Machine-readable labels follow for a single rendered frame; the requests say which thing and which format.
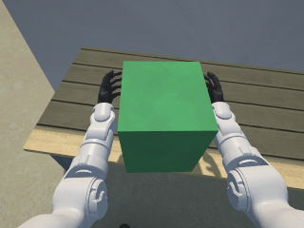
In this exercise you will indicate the left robot forearm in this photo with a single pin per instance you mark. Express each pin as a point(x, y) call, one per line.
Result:
point(92, 158)

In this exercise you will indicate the left robot hand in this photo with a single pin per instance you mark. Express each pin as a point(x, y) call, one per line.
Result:
point(105, 93)

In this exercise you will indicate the right robot hand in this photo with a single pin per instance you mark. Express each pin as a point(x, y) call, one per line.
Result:
point(214, 87)

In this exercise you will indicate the right robot forearm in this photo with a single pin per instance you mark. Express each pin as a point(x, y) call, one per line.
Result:
point(232, 144)

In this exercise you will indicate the right robot upper arm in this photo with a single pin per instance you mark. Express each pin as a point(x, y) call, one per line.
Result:
point(260, 193)

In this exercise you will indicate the carton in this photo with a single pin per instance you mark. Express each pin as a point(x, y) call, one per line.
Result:
point(166, 119)

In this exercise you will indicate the left robot upper arm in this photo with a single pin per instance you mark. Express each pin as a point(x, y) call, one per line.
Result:
point(77, 203)

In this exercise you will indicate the table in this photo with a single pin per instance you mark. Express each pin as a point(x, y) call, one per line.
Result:
point(268, 104)

